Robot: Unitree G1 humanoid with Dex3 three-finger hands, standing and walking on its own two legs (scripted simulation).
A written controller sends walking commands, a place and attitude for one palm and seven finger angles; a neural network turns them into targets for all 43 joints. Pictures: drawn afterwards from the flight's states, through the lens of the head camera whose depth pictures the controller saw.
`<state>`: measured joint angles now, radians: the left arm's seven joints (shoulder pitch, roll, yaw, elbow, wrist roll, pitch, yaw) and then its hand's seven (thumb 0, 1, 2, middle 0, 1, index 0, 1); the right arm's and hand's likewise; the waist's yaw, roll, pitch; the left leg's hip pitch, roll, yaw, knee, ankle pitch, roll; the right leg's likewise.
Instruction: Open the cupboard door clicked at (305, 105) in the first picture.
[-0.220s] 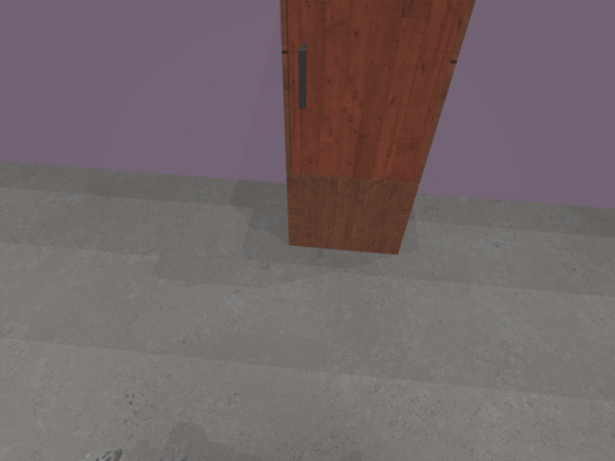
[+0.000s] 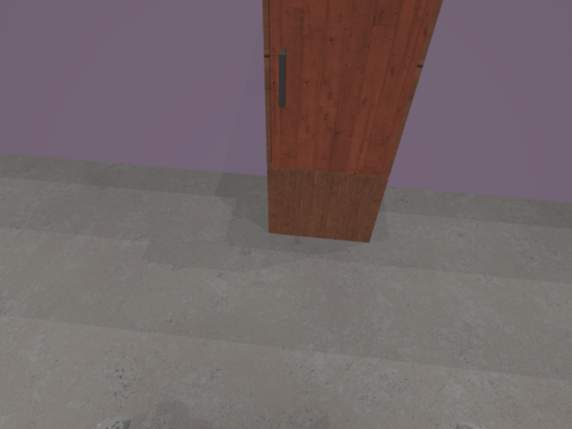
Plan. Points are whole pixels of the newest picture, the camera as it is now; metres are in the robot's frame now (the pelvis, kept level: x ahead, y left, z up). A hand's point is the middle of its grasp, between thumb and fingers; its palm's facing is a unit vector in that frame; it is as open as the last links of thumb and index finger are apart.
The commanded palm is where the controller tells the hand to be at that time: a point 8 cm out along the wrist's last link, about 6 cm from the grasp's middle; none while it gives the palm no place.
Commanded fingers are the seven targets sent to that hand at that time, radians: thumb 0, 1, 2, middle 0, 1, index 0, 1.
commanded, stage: stand and wait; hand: left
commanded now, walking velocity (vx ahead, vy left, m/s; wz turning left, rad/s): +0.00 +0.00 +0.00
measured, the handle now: (283, 78) +1.05 +0.08 +0.01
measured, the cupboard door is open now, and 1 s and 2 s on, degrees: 0 0 0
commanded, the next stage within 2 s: look at it before walking up in 0.60 s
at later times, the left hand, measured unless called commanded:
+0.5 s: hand out of the picture +0.05 +0.24 -0.15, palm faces -0.03 -0.94 -0.34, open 7.4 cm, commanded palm none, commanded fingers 0.00 0.90 0.90 -0.20 -0.30 -0.20 -0.30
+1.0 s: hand out of the picture +0.06 +0.24 -0.15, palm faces -0.03 -0.94 -0.33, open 7.4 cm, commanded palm none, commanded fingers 0.00 0.90 0.90 -0.20 -0.30 -0.20 -0.30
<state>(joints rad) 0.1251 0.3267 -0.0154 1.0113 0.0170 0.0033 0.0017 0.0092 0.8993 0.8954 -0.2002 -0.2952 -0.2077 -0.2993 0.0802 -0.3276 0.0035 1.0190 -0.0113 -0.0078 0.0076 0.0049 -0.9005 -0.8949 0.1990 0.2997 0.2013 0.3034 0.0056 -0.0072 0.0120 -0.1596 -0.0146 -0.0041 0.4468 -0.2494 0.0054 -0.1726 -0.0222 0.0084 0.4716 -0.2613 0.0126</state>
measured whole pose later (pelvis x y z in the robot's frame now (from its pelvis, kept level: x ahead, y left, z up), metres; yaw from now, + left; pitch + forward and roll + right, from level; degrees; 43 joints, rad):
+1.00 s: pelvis -0.01 -0.01 +0.00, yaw +0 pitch -2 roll +0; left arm 0.14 0.34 -0.01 1.08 0.02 0.00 0.00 0.01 0.90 0.90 -0.20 -0.30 -0.21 -0.30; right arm 0.11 -0.34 0.00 1.11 0.00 -0.01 0.01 0.00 -0.90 -0.89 0.20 0.30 0.20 0.30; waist 0.00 -0.01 0.03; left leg -0.15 0.00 -0.01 0.38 -0.20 -0.01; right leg -0.16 -0.01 0.00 0.40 -0.20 0.00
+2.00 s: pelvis +0.15 -0.02 -0.01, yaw -12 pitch +0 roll -1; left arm 0.43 0.13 0.02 1.09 0.03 -0.04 0.02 0.01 0.90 0.90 -0.20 -0.30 -0.21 -0.30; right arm 0.12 -0.17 -0.04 1.00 -0.01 -0.02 0.02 0.01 -0.91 -0.90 0.19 0.30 0.20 0.30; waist 0.03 0.00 0.06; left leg -0.54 0.08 0.09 0.77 -0.22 -0.03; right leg -0.02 0.03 0.05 0.39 -0.37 -0.02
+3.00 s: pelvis +0.33 -0.03 +0.00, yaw -5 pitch +0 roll +0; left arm 0.22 0.18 0.06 1.07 0.03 0.00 -0.01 0.02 0.93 0.90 -0.20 -0.29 -0.20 -0.30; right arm 0.43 -0.11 -0.04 1.16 -0.02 -0.04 -0.02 0.00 -0.90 -0.90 0.20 0.30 0.20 0.30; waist -0.04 0.00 0.05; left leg -0.07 0.01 0.06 0.37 -0.31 0.01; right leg -0.42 -0.08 -0.09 0.72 -0.32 0.00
